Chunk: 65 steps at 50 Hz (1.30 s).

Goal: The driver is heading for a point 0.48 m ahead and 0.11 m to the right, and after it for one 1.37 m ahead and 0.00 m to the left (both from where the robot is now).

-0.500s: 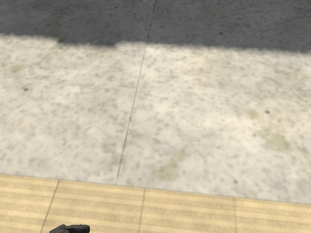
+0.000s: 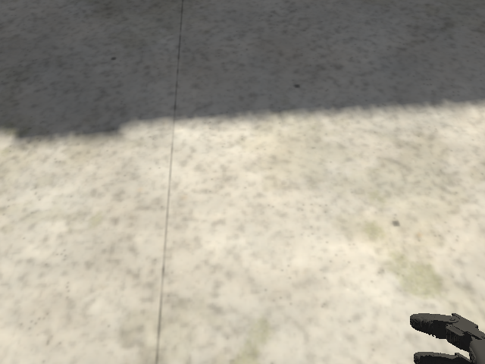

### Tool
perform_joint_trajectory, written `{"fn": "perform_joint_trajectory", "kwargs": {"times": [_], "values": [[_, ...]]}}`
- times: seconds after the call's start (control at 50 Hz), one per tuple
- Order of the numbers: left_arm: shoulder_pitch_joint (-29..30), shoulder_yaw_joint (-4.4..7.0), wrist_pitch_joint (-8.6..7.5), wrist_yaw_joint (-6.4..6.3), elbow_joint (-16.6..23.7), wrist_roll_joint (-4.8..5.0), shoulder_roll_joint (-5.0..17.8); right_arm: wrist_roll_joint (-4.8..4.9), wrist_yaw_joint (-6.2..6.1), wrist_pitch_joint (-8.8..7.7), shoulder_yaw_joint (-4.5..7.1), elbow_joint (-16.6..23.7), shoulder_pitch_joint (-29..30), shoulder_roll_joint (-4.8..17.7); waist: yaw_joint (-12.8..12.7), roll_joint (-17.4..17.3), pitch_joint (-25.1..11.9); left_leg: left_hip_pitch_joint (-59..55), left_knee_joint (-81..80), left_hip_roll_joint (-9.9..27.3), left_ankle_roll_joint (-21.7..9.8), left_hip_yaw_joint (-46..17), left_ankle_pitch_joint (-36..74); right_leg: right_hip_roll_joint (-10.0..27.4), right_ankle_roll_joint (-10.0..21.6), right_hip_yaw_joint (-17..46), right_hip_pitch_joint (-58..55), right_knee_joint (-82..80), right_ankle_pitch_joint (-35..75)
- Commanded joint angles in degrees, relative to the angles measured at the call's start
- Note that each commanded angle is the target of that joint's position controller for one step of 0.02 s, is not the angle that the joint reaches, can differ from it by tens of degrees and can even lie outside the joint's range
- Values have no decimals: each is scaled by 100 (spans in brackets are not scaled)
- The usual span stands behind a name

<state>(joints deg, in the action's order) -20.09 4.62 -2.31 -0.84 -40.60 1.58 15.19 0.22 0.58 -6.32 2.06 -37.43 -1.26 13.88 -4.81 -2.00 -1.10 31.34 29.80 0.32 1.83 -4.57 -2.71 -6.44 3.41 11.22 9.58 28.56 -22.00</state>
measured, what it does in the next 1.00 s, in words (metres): walks ahead, turning right: left foot, then right foot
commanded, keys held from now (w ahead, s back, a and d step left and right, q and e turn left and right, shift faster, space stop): w+e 0.52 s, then e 0.08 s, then q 0.40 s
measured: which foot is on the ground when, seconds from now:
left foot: up 0.00-0.02, down 0.04-0.54, up 0.56-1.00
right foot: down 0.00-0.04, up 0.06-0.54, down 0.56-1.00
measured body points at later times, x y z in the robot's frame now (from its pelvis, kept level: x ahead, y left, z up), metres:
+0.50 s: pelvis +0.24 -0.02 +0.00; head +0.28 -0.04 +0.45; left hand +0.54 +0.12 -0.07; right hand +0.17 -0.30 -0.13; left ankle +0.14 +0.14 -0.73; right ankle +0.35 -0.19 -0.70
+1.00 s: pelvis +0.42 -0.11 +0.01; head +0.44 -0.12 +0.46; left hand +0.63 +0.09 -0.10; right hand +0.47 -0.40 -0.11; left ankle +0.54 -0.01 -0.70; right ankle +0.35 -0.18 -0.73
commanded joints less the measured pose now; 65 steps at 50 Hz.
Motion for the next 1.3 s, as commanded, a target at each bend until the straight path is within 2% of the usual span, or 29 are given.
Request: {"fn": "perform_joint_trajectory", "kwargs": {"times": [0.02,0.04,0.06,0.08,0.1,0.12,0.18,0.32,0.46,0.5,0.54,0.56,0.58,0.6,0.62,0.64,0.66,0.68,0.76,0.86,1.02,1.06,1.08,1.1,1.12,1.14,1.16,1.2,1.3], "values": [[239,132,-69,-2,438,-30,529,-31,-17,-185,407,280,-608,886,726,988,-604,-1939,-407,94,-417,34,-197,966,553,1125,433,510,1845],[257,0,-109,22,577,-110,150,-136,-60,-200,512,219,-1512,1258,1069,266,-1352,-3402,-405,1194,-821,-1019,-426,581,295,561,1176,2179,1035],[-560,-64,-156,14,698,38,-10,-212,-32,-147,603,38,-1929,1630,693,-1834,-1839,-4928,-1019,2414,-1832,-3761,-1423,-68,-51,-47,3152,3863,-1193],[-544,47,-150,-9,520,92,609,-66,-33,-116,515,114,-1833,1101,821,-1280,-1467,-4744,-1211,2497,-1836,-4154,-2581,431,-151,52,3885,4734,-946],[87,124,-101,-7,599,28,876,-23,-74,-68,421,168,-1657,744,988,-646,-832,-4131,-1212,2220,-1565,-3156,-2461,636,-193,-65,4012,4972,-334],[450,120,-68,-6,691,-51,791,-65,-79,-19,364,182,-1433,649,909,-221,-467,-3450,-1286,1939,-1393,-2390,-1753,804,-205,-210,3825,4903,101],[578,114,-17,79,764,-27,497,-118,-73,-10,290,4,-1187,447,615,-425,0,-2451,-1665,1396,-1178,-1045,-534,1091,-214,-340,3333,4385,557],[1226,16,56,156,855,-45,225,-77,-124,-4,420,-494,-1385,861,679,-277,88,-2697,-1876,1452,-1182,283,773,1221,-369,-592,3545,2830,1614],[2189,-11,30,391,1170,-3,207,89,-149,143,500,-780,-1684,1214,940,-305,432,-3249,-1690,1619,-907,1037,1041,1060,-51,-1244,2974,1149,1678],[1958,85,60,411,1180,-51,382,142,-166,199,552,-790,-1624,1382,704,-449,247,-3397,-1059,1623,-797,1309,2785,736,192,-1578,2308,943,1098],[525,350,88,365,810,-84,808,191,-210,273,551,-749,-1501,1404,-105,-312,-448,-3005,907,1297,-546,1660,4059,182,557,-1834,335,227,1514],[-356,517,112,246,654,-100,1282,42,-226,246,449,-570,-1534,1134,-420,380,-977,-1417,2779,1006,-224,1632,2054,879,891,-652,-1506,223,2605],[0,523,34,208,812,-163,1947,-196,-160,100,186,-190,-1989,382,370,1905,-1582,891,4803,-200,133,1019,-3343,2521,2039,2636,-2984,-283,3278],[-224,422,-11,224,941,-162,1503,-14,-92,-59,257,-211,-1577,920,-138,1259,-2344,1136,5380,-86,89,-110,-3312,2691,2205,3095,-3077,-650,3585],[113,281,-51,224,865,-181,1106,158,-70,-70,271,-179,-1308,1032,-23,948,-1680,1376,5287,207,34,-21,-2773,2577,1937,1981,-2533,-532,4375],[408,179,-63,214,819,-88,768,83,-111,-43,236,-306,-1332,957,191,403,-1177,1226,4776,511,8,84,-2325,2267,1583,1149,-1735,-461,4650],[713,108,-62,203,823,-62,576,-26,-151,9,249,-372,-1281,940,356,268,-892,942,4344,682,22,127,-2110,2068,1356,744,-1039,-571,4689],[900,47,-75,194,818,-125,479,-25,-147,100,271,-407,-1323,962,526,367,-762,520,4150,761,16,111,-1997,1966,1277,493,-460,-745,4898],[1049,19,-242,142,471,-277,537,-11,-191,344,196,-598,-1586,602,780,482,-646,-102,3210,630,123,169,-1205,1811,1181,-437,364,-1124,5666],[1118,20,-179,3,189,-309,593,37,-127,399,161,-452,-983,511,534,651,-465,-268,1717,511,93,175,-22,1703,892,-1113,133,-1264,5081],[1002,137,202,-153,-6,-122,783,26,80,569,259,104,-558,566,331,714,-162,332,1098,322,-153,502,-1496,2349,908,-810,-904,-493,4675],[1135,154,259,-206,33,-35,822,56,141,545,282,91,-851,539,522,698,-284,-304,219,80,-353,766,-1026,2178,643,-1026,-864,83,4933],[1021,159,250,-223,3,-21,803,32,121,519,356,38,-1173,712,665,521,-480,-1089,-410,-42,-539,686,3,1844,340,-1307,-601,708,4898],[1035,137,183,-218,145,-167,704,-16,33,507,525,55,-1552,1271,718,-296,-839,-2267,-458,671,-940,-516,2438,1260,-130,-1710,405,1981,3534],[1102,20,117,-160,400,-404,372,-120,-27,504,634,105,-1780,1821,644,-1597,-1169,-3618,-436,2096,-2236,-2542,4742,170,-619,-1635,2447,3709,-1104],[1223,26,82,-76,311,-353,494,-144,-40,491,492,167,-1876,1327,898,-952,-1830,-3833,-516,2142,-2446,-2628,4256,319,-597,-539,2631,4415,-1720],[1360,57,102,-41,329,-174,606,-111,-53,477,467,250,-1503,1204,792,-582,-1399,-3532,-513,1859,-2188,-2064,3719,477,-580,-487,2886,4630,-1361],[1504,83,193,-127,294,-204,610,80,-124,563,423,369,-1003,1006,601,15,-839,-2845,-674,1387,-1702,-1554,2573,682,-645,-550,2988,4065,-680],[1403,45,253,-177,238,-147,427,5,-247,701,489,457,-987,1185,459,-485,-817,-2298,-804,968,-1546,-1402,2055,470,-855,-663,2312,2765,-95]]}}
